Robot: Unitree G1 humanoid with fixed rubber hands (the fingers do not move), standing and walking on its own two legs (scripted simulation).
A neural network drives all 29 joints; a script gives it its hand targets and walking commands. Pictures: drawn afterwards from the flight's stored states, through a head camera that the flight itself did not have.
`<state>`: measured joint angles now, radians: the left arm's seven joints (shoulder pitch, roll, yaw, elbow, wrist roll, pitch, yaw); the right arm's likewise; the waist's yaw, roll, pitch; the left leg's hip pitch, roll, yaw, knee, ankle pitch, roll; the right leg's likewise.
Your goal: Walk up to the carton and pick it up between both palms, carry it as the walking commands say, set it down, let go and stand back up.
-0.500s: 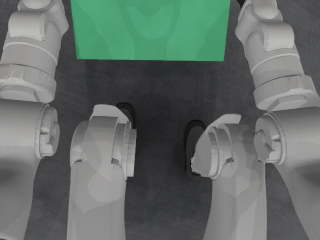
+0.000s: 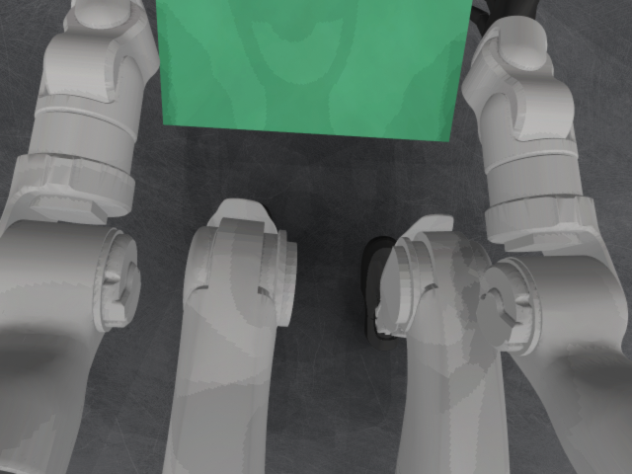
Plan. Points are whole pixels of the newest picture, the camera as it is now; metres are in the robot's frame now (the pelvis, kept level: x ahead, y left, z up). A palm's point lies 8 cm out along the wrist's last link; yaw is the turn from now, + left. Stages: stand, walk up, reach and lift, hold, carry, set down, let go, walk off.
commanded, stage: reach and lift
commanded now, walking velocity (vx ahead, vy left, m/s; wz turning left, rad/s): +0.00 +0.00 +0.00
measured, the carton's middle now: (312, 14) +0.54 +0.06 -0.23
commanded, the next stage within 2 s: none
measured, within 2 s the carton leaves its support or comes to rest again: neither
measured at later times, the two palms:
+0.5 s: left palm out of the picture +0.50 +0.23 -0.09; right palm (564, 1) +0.53 -0.11 -0.07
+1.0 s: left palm out of the picture +0.48 +0.23 +0.00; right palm out of the picture +0.51 -0.11 +0.01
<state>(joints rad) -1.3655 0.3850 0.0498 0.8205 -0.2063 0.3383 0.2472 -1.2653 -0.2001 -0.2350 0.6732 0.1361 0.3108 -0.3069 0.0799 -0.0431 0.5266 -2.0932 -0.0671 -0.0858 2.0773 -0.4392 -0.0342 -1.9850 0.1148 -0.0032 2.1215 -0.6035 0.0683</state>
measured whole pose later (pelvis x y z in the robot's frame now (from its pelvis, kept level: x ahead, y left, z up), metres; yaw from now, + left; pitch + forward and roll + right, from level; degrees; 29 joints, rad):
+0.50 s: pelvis -0.01 -0.01 +0.04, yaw +1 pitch +24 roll -3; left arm -1.31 0.34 0.18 0.68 -0.11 0.44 0.21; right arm -1.25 -0.15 -0.29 0.54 0.05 0.42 -0.28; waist 0.07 -0.05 0.53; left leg -1.94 -0.08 -0.10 1.92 -0.41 -0.06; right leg -1.85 0.13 0.00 1.97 -0.55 0.05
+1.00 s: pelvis -0.03 +0.00 +0.10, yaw +1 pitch +19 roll -4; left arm -1.29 0.30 0.16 0.69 -0.09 0.48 0.24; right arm -1.22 -0.16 -0.33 0.58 0.01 0.44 -0.23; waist 0.07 -0.02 0.52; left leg -1.71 -0.09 -0.12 1.75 -0.37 -0.05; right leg -1.63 0.14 0.02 1.78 -0.50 0.06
